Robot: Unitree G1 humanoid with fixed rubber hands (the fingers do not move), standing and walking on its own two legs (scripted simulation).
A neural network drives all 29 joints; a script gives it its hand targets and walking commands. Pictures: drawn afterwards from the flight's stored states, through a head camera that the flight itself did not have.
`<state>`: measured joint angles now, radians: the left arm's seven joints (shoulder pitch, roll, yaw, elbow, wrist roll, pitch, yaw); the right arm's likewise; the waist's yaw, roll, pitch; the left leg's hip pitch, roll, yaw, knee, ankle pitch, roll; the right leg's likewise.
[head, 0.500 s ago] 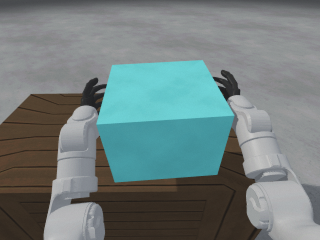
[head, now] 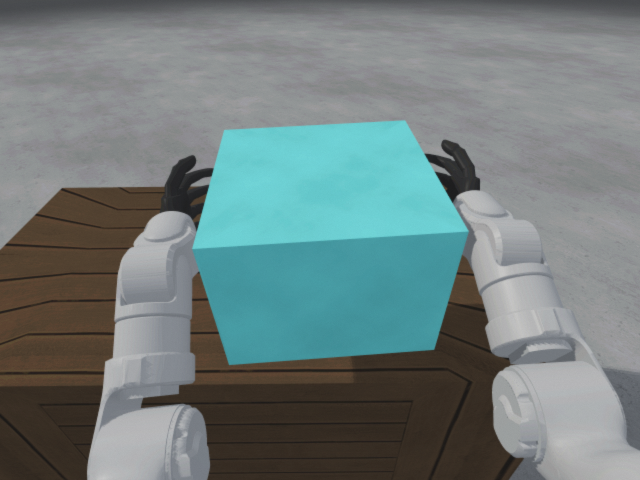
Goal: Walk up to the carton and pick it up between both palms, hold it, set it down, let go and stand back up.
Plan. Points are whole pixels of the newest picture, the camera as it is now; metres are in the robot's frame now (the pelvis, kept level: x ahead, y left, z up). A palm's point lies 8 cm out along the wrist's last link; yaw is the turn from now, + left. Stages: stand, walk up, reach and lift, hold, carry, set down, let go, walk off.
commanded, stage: hold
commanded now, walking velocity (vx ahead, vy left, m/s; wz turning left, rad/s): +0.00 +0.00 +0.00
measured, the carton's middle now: (323, 233) +0.38 +0.02 +0.18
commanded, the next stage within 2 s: set down in 1.86 s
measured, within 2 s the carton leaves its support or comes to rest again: neither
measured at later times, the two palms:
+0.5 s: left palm (179, 221) +0.36 +0.18 +0.22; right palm (460, 202) +0.38 -0.15 +0.22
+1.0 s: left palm (179, 221) +0.36 +0.18 +0.22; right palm (460, 202) +0.38 -0.15 +0.22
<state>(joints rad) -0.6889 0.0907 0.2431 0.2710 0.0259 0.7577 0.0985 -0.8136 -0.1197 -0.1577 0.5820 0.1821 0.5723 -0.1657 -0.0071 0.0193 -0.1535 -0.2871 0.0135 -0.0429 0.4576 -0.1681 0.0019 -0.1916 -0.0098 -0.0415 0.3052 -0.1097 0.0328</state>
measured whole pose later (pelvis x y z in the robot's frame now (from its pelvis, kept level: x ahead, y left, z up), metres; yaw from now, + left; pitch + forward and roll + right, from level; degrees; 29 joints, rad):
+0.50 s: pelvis +0.00 +0.00 +0.00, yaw +0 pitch +0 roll -2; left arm -0.69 0.09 0.24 0.27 0.03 0.76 0.10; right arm -0.81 -0.12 -0.16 0.58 0.18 0.57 -0.17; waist -0.01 0.02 -0.15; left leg -0.29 0.01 -0.04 0.46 -0.17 0.00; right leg -0.19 -0.01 -0.04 0.31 -0.11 0.03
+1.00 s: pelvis +0.00 +0.00 +0.00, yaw +0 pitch +0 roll -2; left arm -0.69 0.09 0.24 0.27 0.03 0.76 0.10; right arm -0.81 -0.12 -0.16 0.58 0.18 0.57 -0.17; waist -0.01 0.02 -0.15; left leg -0.29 0.01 -0.04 0.46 -0.17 0.00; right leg -0.19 -0.01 -0.04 0.31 -0.11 0.03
